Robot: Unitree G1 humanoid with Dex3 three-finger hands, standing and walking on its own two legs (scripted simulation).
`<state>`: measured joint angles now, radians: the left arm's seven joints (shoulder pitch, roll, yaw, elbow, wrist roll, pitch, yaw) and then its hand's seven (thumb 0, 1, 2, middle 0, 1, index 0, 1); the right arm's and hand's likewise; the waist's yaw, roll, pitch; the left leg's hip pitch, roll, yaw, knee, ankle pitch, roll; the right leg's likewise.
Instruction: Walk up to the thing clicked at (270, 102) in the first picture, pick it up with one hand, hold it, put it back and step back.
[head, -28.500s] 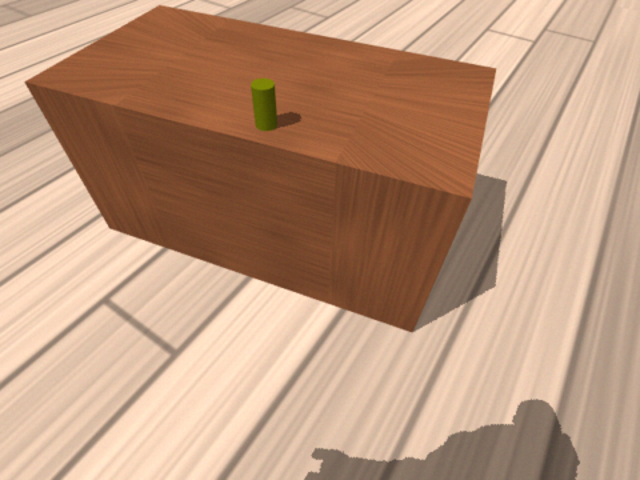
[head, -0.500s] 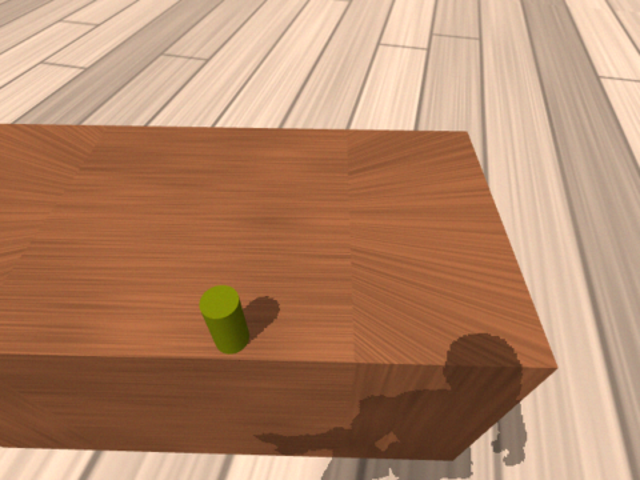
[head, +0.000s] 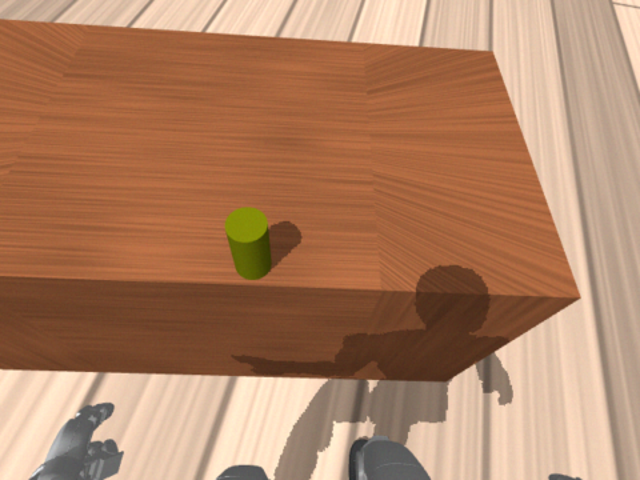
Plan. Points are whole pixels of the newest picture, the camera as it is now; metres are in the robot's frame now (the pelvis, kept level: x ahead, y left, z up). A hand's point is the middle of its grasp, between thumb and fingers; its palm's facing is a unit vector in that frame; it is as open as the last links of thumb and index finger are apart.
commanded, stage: step back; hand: left
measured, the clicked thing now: (250, 245) +0.42 +0.10 -0.05
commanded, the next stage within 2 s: none
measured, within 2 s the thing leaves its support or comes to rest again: neither
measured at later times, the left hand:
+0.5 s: hand out of the picture +0.03 +0.27 -0.14, palm faces -0.12 -0.90 -0.41, open 7.4 cm
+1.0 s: hand out of the picture -0.09 +0.28 -0.14, palm faces -0.03 -0.94 -0.34, open 7.4 cm
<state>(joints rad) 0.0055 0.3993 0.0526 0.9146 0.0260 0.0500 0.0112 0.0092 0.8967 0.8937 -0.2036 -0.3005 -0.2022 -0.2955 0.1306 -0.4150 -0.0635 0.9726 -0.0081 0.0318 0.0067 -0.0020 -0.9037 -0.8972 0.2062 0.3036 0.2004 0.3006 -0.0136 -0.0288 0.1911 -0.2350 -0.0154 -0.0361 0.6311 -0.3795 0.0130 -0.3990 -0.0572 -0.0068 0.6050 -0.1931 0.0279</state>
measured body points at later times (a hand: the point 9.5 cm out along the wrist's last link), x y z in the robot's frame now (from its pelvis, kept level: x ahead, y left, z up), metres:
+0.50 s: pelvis -0.09 +0.02 +0.00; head -0.03 +0.00 +0.44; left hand +0.04 +0.32 -0.11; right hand +0.00 -0.30 -0.12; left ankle -0.03 +0.11 -0.72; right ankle -0.11 -0.09 -0.72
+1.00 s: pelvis -0.23 +0.03 +0.01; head -0.18 +0.05 +0.45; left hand -0.09 +0.33 -0.12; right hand -0.17 -0.29 -0.10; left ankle -0.21 +0.14 -0.72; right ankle -0.18 -0.10 -0.66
